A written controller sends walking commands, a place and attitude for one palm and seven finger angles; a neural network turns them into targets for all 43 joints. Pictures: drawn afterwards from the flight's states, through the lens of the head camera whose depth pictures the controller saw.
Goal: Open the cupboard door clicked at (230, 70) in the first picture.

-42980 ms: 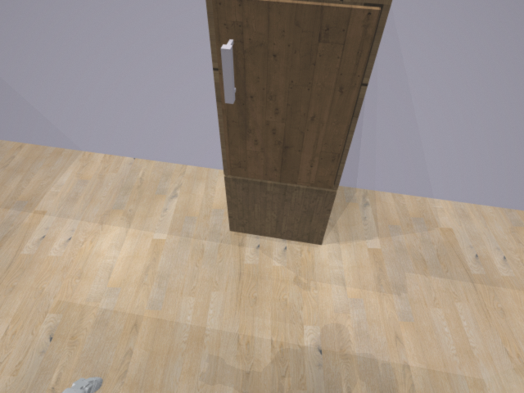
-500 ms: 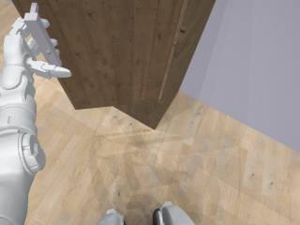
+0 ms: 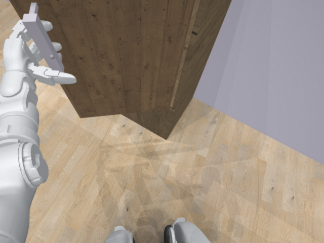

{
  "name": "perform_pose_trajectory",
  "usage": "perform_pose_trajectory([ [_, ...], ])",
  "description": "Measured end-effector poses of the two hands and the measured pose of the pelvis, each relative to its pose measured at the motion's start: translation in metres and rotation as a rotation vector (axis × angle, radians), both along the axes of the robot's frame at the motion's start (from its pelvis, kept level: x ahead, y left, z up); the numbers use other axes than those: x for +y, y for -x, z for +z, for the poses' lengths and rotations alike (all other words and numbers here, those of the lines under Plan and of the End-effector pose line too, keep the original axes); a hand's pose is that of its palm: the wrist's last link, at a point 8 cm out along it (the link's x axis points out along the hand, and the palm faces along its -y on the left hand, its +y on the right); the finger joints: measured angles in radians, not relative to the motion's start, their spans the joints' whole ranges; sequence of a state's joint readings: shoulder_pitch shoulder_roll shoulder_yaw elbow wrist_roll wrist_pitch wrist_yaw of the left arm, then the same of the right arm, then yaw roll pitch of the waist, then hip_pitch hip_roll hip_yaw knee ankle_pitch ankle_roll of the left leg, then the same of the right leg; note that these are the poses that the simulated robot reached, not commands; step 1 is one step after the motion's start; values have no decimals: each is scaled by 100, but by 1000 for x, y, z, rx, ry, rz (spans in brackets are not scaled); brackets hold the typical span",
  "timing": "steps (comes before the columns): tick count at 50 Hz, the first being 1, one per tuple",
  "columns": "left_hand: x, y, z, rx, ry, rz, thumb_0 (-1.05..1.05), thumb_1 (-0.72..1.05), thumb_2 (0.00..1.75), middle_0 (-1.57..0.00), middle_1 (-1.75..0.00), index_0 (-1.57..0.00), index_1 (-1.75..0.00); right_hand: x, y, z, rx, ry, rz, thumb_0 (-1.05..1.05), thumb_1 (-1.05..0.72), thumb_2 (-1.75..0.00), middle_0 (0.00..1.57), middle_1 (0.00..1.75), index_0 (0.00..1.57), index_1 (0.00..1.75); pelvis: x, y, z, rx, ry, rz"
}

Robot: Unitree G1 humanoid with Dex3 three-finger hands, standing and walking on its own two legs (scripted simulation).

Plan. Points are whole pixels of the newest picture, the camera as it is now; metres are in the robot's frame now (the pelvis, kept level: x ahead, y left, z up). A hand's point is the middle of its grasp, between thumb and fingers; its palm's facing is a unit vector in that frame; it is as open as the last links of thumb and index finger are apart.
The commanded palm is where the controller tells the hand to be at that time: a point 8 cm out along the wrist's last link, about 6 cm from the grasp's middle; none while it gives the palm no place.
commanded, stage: close the thumb around the handle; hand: left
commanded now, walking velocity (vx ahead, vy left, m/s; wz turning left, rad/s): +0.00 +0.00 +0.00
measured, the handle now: (47, 41) +0.58 +0.22 +0.10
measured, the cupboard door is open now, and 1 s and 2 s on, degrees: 40 39 81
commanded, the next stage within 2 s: pull the door open along its arc in 0.76 s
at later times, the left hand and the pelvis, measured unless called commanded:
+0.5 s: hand (49, 56) +0.53 +0.21 +0.10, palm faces +0.07 -1.00 +0.02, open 8.7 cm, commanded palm +0.51 +0.25 +0.10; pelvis +0.00 +0.01 +0.00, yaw +0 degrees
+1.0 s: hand (56, 58) +0.53 +0.19 +0.10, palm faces +0.08 -1.00 +0.01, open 5.9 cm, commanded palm +0.49 +0.23 +0.10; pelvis +0.00 +0.01 +0.00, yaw -1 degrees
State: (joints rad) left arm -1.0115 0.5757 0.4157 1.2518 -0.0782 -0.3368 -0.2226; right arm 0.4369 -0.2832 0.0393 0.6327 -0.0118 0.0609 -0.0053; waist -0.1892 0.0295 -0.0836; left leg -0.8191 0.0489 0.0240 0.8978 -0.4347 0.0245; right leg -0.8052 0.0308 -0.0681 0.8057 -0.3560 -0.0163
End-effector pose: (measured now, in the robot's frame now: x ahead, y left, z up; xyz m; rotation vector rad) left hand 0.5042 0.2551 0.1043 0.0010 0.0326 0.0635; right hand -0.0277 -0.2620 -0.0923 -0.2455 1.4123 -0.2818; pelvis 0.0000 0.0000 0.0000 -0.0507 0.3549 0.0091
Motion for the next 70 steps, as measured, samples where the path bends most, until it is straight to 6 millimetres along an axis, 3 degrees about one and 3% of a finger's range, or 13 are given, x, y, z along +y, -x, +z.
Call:
perform_pose_trajectory([
  [7,0,-4,-3,4,2,3,-1,-48,30,-30,-120,-30,-120,-1,-2,1,-9,9,0,0,-90,-89,20,30,21,30,1,-1,-1,6,2,-2],
  [12,1,-4,-3,-2,5,3,-1,-36,35,-31,-121,-31,-122,3,-2,1,-8,3,-8,0,-90,-89,20,30,21,30,2,-2,0,6,2,-8],
  [28,8,-4,-5,4,10,3,0,43,69,-36,-130,-36,-130,11,-4,1,-4,-2,-9,0,-90,-89,20,30,21,30,7,-5,0,6,7,-5],
  [34,-2,-4,-5,-9,27,-31,1,64,79,-38,-133,-38,-133,12,-5,0,-9,-1,-8,0,-90,-89,20,30,21,30,9,-5,0,3,7,-7],
  [47,-7,-2,-5,-5,10,6,0,69,82,-33,-134,-36,-135,15,0,-2,-28,-18,-25,0,-90,-89,20,30,21,30,9,-2,0,-4,3,-18],
  [54,-10,10,-5,-16,2,12,0,70,79,-33,-135,-34,-135,15,0,-3,-23,-38,-31,0,-90,-89,20,30,21,30,8,-5,2,-14,-2,-24],
  [62,-19,50,-6,-39,-4,-11,0,70,73,-33,-134,-32,-134,10,-33,-1,-129,-62,-32,1,-90,-89,20,30,21,30,5,-13,10,-58,-12,-35],
  [70,-52,118,-8,-61,40,66,0,67,71,-32,-133,-32,-129,11,-110,7,-356,-102,54,1,-90,-89,20,30,20,30,1,-17,18,-121,-25,-37],
])
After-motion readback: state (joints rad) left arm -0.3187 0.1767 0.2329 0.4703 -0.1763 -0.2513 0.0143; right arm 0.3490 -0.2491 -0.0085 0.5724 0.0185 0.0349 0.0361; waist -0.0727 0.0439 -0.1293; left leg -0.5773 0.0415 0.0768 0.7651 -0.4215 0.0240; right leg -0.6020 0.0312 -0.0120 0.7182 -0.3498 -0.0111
